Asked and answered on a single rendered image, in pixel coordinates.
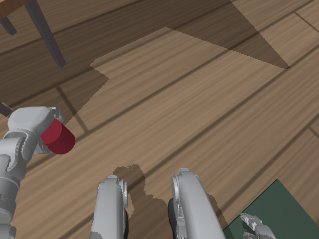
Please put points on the left robot hand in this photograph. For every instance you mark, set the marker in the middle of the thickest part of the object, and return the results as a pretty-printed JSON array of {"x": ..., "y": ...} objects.
[{"x": 36, "y": 120}]

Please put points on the chair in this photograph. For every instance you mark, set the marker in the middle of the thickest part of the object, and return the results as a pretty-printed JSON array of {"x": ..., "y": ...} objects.
[{"x": 33, "y": 9}]

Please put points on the mug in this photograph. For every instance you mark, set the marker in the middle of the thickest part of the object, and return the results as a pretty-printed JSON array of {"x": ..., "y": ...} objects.
[{"x": 58, "y": 138}]

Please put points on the right robot hand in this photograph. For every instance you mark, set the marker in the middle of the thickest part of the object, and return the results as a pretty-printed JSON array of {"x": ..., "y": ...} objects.
[{"x": 261, "y": 231}]

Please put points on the right robot foot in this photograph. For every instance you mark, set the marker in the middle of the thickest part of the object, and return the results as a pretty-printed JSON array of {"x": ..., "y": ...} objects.
[{"x": 172, "y": 218}]

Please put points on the left robot arm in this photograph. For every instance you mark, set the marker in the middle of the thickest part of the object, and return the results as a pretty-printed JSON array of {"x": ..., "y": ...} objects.
[{"x": 16, "y": 150}]

